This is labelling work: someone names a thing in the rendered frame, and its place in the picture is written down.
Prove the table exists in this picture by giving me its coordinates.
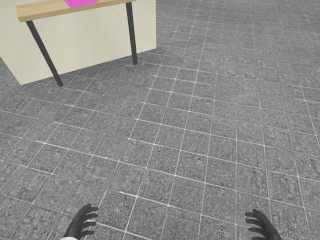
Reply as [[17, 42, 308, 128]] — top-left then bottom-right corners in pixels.
[[16, 0, 138, 87]]

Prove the robot left hand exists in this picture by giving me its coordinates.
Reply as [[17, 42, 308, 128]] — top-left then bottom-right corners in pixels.
[[63, 203, 99, 240]]

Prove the robot right hand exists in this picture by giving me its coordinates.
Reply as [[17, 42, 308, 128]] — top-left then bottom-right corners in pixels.
[[245, 209, 282, 240]]

